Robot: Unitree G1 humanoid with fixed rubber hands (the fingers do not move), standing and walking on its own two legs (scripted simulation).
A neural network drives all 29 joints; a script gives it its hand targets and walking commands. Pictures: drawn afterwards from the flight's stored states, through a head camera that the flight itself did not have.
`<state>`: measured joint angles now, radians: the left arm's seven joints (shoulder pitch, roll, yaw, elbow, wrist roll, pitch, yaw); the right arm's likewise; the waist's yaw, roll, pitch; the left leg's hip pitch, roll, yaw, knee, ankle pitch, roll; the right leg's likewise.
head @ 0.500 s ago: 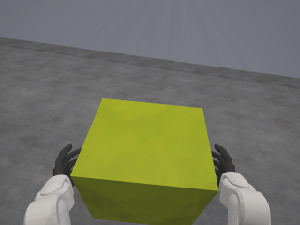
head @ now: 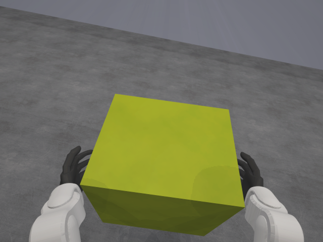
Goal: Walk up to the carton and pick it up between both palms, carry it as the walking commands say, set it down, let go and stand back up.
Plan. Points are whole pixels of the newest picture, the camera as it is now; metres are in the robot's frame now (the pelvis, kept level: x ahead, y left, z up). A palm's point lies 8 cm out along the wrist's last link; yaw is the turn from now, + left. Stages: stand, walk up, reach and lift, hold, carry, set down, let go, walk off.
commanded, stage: carry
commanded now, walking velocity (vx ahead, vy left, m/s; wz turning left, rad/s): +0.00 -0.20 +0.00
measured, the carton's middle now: (162, 169) +0.32 +0.01 +0.01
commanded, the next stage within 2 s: none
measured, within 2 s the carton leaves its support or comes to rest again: neither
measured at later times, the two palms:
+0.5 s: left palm (158, 226) +0.17 +0.02 +0.07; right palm out of the picture +0.18 -0.34 +0.10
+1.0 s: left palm (233, 237) +0.15 -0.12 +0.06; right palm out of the picture +0.15 -0.49 +0.05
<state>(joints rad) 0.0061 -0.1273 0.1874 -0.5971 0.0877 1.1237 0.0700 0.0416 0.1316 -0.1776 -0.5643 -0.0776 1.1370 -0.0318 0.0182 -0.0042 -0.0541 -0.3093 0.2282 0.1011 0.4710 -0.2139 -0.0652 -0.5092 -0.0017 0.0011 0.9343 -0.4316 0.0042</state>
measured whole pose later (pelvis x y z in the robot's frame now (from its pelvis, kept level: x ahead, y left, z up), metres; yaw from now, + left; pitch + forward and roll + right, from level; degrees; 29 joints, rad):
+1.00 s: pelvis -0.08 -0.29 -0.02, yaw +1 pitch +0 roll +0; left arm 0.02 -0.13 0.19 -0.52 0.08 1.19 0.09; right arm -0.02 0.13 -0.21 -0.50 -0.10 1.22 -0.03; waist -0.05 0.02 -0.01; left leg -0.31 0.15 0.06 0.56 -0.24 -0.09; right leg -0.36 -0.06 -0.02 0.59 -0.24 0.03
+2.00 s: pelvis -0.15 -0.24 -0.02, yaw +1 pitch +1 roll -1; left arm -0.02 -0.13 0.21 -0.43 0.10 1.08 0.10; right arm -0.06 0.13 -0.19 -0.39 -0.11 1.10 -0.04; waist -0.03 -0.05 -0.08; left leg -0.41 0.06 0.05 0.53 -0.14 -0.02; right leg -0.35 -0.06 -0.02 0.56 -0.23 0.03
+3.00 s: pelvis -0.13 -0.25 -0.02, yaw +2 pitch +0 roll +0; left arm -0.06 -0.10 0.22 -0.12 0.09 0.82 0.06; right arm -0.07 0.10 -0.21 -0.09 -0.14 0.81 -0.01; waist 0.02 0.03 -0.01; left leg -0.37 0.06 0.03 0.53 -0.16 -0.03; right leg -0.31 -0.07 -0.04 0.56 -0.26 0.04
